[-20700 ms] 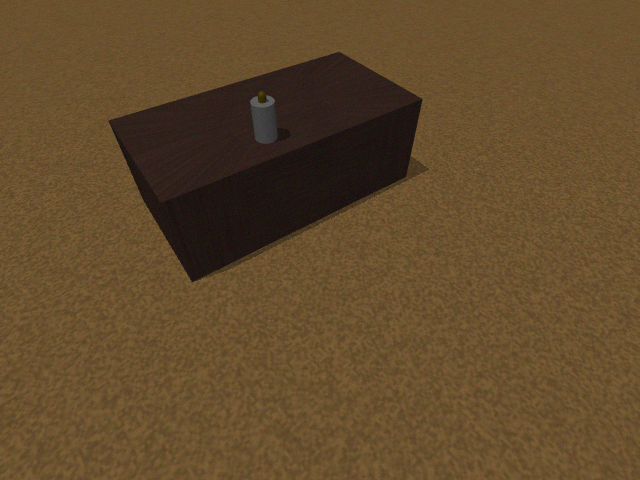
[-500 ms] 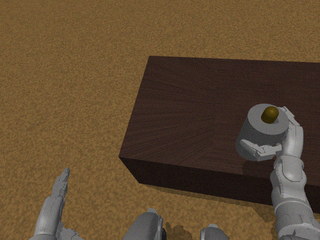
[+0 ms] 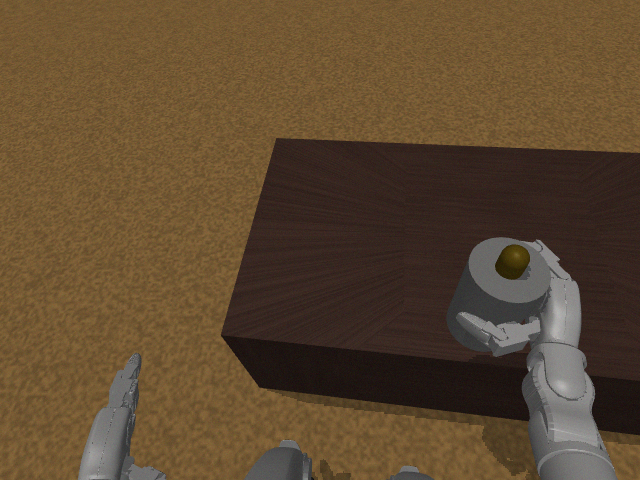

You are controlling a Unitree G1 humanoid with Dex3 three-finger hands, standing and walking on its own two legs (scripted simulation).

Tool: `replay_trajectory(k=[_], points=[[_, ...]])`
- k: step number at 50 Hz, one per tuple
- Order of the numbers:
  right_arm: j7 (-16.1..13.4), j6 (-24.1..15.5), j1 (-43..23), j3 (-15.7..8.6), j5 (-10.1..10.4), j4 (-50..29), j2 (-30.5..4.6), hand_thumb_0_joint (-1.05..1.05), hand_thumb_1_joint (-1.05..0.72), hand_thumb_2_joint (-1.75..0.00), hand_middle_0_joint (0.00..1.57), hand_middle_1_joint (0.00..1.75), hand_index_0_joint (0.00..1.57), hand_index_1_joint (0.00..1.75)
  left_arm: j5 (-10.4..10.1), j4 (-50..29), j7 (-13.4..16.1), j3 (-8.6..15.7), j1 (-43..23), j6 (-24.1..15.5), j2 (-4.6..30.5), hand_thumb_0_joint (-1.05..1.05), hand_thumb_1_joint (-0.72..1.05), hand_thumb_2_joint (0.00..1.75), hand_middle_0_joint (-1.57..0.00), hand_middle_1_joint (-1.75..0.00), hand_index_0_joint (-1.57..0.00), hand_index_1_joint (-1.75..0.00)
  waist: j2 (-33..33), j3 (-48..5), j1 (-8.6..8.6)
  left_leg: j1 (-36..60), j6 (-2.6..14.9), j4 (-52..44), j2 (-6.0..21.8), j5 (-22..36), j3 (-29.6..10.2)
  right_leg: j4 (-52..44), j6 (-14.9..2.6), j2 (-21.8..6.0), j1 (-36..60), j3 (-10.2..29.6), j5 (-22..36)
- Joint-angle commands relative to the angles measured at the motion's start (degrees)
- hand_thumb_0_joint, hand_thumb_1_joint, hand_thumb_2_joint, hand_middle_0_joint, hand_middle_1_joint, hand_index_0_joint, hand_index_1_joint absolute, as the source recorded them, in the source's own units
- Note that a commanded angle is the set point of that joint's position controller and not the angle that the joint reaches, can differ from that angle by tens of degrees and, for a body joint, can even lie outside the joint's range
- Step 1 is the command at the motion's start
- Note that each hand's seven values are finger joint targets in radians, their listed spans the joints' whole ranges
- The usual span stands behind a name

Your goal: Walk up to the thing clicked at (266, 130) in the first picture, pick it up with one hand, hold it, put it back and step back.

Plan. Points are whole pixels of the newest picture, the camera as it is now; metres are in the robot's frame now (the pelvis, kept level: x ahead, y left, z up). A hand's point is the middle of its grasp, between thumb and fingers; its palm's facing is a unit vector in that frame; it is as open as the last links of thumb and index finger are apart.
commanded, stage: lift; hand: right
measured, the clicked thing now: (495, 291) +0.36 -0.17 +0.01
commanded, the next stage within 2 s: hold in 0.30 s
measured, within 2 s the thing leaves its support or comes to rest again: neither
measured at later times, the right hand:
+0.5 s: hand (512, 302) +0.34 -0.18 +0.03, palm faces +0.18 +0.98 -0.03, open 11.4 cm
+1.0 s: hand (514, 294) +0.34 -0.17 +0.05, palm faces +0.17 +0.98 -0.03, open 11.4 cm
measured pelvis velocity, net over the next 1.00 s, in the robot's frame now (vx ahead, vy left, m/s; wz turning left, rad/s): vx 0.01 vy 0.00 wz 0.00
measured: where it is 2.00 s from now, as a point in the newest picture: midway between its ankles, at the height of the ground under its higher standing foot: outside the picture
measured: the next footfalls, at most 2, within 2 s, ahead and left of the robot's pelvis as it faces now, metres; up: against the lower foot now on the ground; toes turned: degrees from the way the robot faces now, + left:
none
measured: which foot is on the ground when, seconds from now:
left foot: down 0.00-1.00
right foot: down 0.00-1.00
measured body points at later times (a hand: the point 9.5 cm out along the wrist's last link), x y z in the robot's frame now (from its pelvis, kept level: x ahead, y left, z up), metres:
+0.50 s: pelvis +0.00 -0.01 +0.01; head +0.06 -0.02 +0.46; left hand +0.16 +0.25 -0.02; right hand +0.32 -0.23 +0.04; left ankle +0.05 +0.11 -0.68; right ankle -0.01 -0.10 -0.68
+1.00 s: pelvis +0.01 +0.00 +0.02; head +0.05 -0.01 +0.47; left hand +0.16 +0.26 -0.01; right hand +0.32 -0.23 +0.06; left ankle +0.05 +0.11 -0.68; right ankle -0.01 -0.10 -0.68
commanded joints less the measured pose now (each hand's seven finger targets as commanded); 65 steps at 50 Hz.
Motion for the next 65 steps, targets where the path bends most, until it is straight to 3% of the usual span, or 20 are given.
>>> replay_trajectory(k=[1,9,16,20,23,25,27,30,32,36,38,41,44,48,50,53,56,59,61,65], points=[[-0.2,-8.3,-25.3,-1.9,3.0,-25.7,-9.0,0.0,-0.12,-1.31,1.23,1.42,1.29,1.42,-0.4,-6.5,0.7,5.1,2.5,-2.8,8.0,0.0,-0.56,0.05,-0.04,-0.05,-0.04,-0.05,-10.0,-25.5,-0.67,15.8,0.03,-5.6,-0.3,19.7,-1.5,-9.0,1.63,0.4,13.7,2.3,27.0],[-0.7,-7.2,-21.3,-0.9,2.3,-23.7,-7.7,0.0,-0.11,-1.27,1.21,1.38,1.26,1.38,-0.9,-7.7,1.2,4.3,-0.7,-3.4,7.0,0.0,-0.56,0.05,-0.05,-0.05,-0.04,-0.05,-3.9,-19.9,-0.68,17.0,-0.31,-8.9,-0.3,14.3,-1.6,-11.9,0.54,0.2,12.2,2.3,17.8],[-0.2,-6.3,-21.9,-0.5,3.0,-29.5,-7.9,0.0,-0.09,-1.31,1.21,1.42,1.27,1.42,-0.8,-5.4,1.4,6.0,-1.2,-4.0,8.9,0.0,-0.56,0.05,-0.05,-0.05,-0.05,-0.06,-7.4,-23.4,-1.66,18.1,-0.03,-8.5,-0.1,17.3,-1.3,-12.5,1.3,0.2,15.4,2.6,23.0],[-0.7,-5.7,-19.4,-0.2,3.2,-25.7,-6.7,0.0,-0.11,-1.3,1.21,1.4,1.26,1.4,-1.0,-3.9,1.3,2.4,-2.8,-4.2,5.6,0.0,-0.56,0.05,-0.05,-0.06,-0.05,-0.06,-4.4,-18.7,-2.36,18.0,-0.17,-9.9,-0.2,13.8,-0.9,-13.8,0.96,0.1,12.7,2.9,18.5],[-0.8,-6.0,-22.1,-0.6,3.2,-31.1,-8.6,0.0,-0.1,-1.28,1.2,1.38,1.25,1.38,-0.9,-3.1,2.0,6.4,-2.8,-4.3,9.2,0.0,-0.56,0.06,-0.05,-0.05,-0.04,-0.06,-6.6,-20.5,-1.59,17.6,-0.13,-10.1,-0.3,13.6,-1.1,-14.6,1.17,-0.3,15.7,3.4,19.2],[-0.6,-4.7,-14.6,-0.3,3.1,-23.9,-7.3,0.0,-0.11,-1.28,1.2,1.38,1.25,1.38,-1.1,-0.3,1.9,6.1,-0.6,-4.1,8.8,0.0,-0.56,0.06,-0.05,-0.05,-0.04,-0.06,-5.0,-17.3,-1.46,17.6,-0.34,-11.0,-0.2,14.0,-1.0,-14.6,0.89,0.0,14.8,2.9,19.3],[-0.8,-5.8,-22.4,0.6,3.4,-33.9,-7.5,0.0,-0.09,-1.29,1.2,1.39,1.25,1.39,-1.2,-3.2,1.8,4.6,-3.6,-4.8,7.0,0.0,-0.56,0.06,-0.05,-0.06,-0.05,-0.06,-6.9,-22.3,-1.7,19.7,-0.19,-10.6,-0.1,16.3,-1.4,-14.1,0.85,0.2,16.9,2.6,21.3],[-0.8,-4.3,-13.5,1.9,3.3,-25.8,-4.6,0.0,-0.11,-1.3,1.21,1.4,1.27,1.4,-1.0,-0.1,1.8,3.5,-1.4,-4.4,6.5,0.0,-0.56,0.06,-0.05,-0.06,-0.04,-0.06,-3.9,-17.3,-1.76,18.3,-0.25,-10.7,-0.4,16.0,-0.5,-15.2,1.4,-0.5,16.1,3.9,24.1],[-0.8,-5.5,-20.8,1.2,3.6,-33.7,-6.5,0.0,-0.1,-1.29,1.2,1.39,1.26,1.39,-1.5,-4.6,1.9,3.1,-5.0,-5.0,6.2,0.0,-0.57,0.06,-0.05,-0.05,-0.04,-0.06,-5.5,-24.1,-1.83,21.1,-0.1,-10.7,-0.2,18.9,-1.0,-14.4,1.37,-0.4,19.5,3.4,27.4],[-0.9,-3.3,-12.4,1.2,3.2,-24.2,-5.7,0.0,-0.08,-1.31,1.21,1.41,1.27,1.41,-1.3,1.6,1.9,3.9,-2.7,-4.3,7.1,0.0,-0.56,0.06,-0.05,-0.06,-0.04,-0.06,-4.1,-15.9,-2.03,19.7,-0.08,-11.1,-0.1,18.1,-0.9,-15.3,1.26,-0.2,15.7,3.0,26.4],[-1.3,-4.7,-23.6,0.8,3.3,-36.9,-7.9,0.0,-0.08,-1.31,1.21,1.41,1.27,1.41,-1.4,-3.7,2.2,5.7,-6.6,-4.9,8.7,0.0,-0.56,0.06,-0.05,-0.06,-0.05,-0.06,-6.2,-23.4,-1.39,22.0,0.0,-11.7,0.1,18.6,-1.6,-15.4,0.91,0.0,19.3,2.5,23.8],[-1.5,-2.5,-15.5,1.9,3.3,-28.3,-5.6,0.0,-0.08,-1.32,1.22,1.42,1.28,1.42,-1.5,3.6,2.1,4.6,-1.2,-4.0,6.7,0.0,-0.55,0.05,-0.05,-0.06,-0.05,-0.06,-5.5,-13.9,-1.74,19.2,-0.18,-13.1,-0.1,14.4,-0.9,-17.2,0.98,-0.1,16.4,3.0,20.2],[-1.3,-3.2,-20.9,1.6,3.4,-33.5,-6.4,0.0,-0.08,-1.3,1.21,1.4,1.27,1.4,-1.6,-3.6,2.2,4.3,-8.3,-5.4,7.4,0.0,-0.55,0.05,-0.05,-0.05,-0.05,-0.06,-4.5,-20.7,-1.94,22.8,-0.27,-13.2,0.0,16.6,-0.7,-17.2,0.9,-0.2,19.0,3.0,21.1],[-1.0,-2.0,-13.7,0.5,3.6,-23.3,-6.3,0.0,-0.05,-1.28,1.19,1.39,1.25,1.39,-1.7,2.1,2.5,4.5,-4.5,-4.8,7.5,0.0,-0.56,0.06,-0.05,-0.06,-0.04,-0.06,-1.7,-14.4,-1.83,21.5,-0.46,-13.9,0.0,15.7,-1.0,-17.1,0.37,0.2,15.5,2.5,19.2],[-1.1,-3.5,-20.7,-0.5,3.9,-34.5,-8.4,0.0,-0.03,-1.3,1.2,1.41,1.26,1.41,-1.6,-3.4,2.6,6.1,-8.2,-5.6,9.5,0.0,-0.55,0.06,-0.05,-0.05,-0.04,-0.06,-4.4,-23.4,-2.32,25.3,-0.12,-13.4,0.1,18.3,-1.1,-17.5,0.84,0.1,19.6,2.7,22.0],[-0.9,-2.4,-12.9,1.5,3.8,-26.3,-5.5,0.0,-0.07,-1.3,1.21,1.41,1.27,1.41,-1.8,3.8,2.2,4.1,-2.0,-4.4,6.4,0.0,-0.55,0.05,-0.05,-0.06,-0.05,-0.06,-4.7,-13.9,-2.59,22.0,-0.11,-14.0,-0.1,15.8,-0.9,-18.2,0.93,0.2,16.4,2.6,21.0],[-0.8,-3.9,-21.4,0.7,4.0,-33.8,-7.5,0.0,-0.04,-1.31,1.21,1.41,1.27,1.41,-1.8,-0.3,2.2,2.4,-7.5,-5.4,5.5,0.0,-0.56,0.06,-0.05,-0.05,-0.05,-0.06,-5.9,-18.6,-2.77,23.4,0.05,-13.7,0.1,16.8,-1.4,-17.8,0.76,0.2,17.5,2.4,20.6],[-0.9,-3.3,-15.7,0.7,3.6,-27.4,-6.7,0.0,-0.05,-1.3,1.2,1.4,1.26,1.4,-1.6,1.0,2.7,5.1,-5.0,-5.3,8.3,0.0,-0.55,0.05,-0.05,-0.06,-0.05,-0.06,-3.2,-17.0,-1.5,22.1,-0.33,-14.0,-0.3,16.3,-1.1,-17.8,0.81,-0.3,18.4,3.0,21.7],[-0.9,-4.1,-20.0,0.0,4.0,-34.9,-8.2,0.0,-0.07,-1.31,1.21,1.42,1.28,1.42,-1.7,-0.7,2.4,3.3,-4.8,-5.6,6.7,0.0,-0.56,0.06,-0.05,-0.05,-0.05,-0.06,-5.9,-21.2,-2.32,24.1,-0.03,-13.7,0.0,18.1,-1.4,-17.7,1.02,0.1,20.2,2.7,23.6],[-0.2,-3.0,-14.6,1.4,4.3,-28.9,-6.2,0.0,-0.09,-1.31,1.22,1.42,1.28,1.42,-1.8,2.3,2.5,3.4,-3.7,-5.6,6.5,0.0,-0.56,0.06,-0.05,-0.06,-0.05,-0.06,-4.4,-16.7,-1.38,22.8,-0.24,-14.2,-0.1,18.4,-1.4,-17.4,0.65,0.3,18.6,2.2,23.2]])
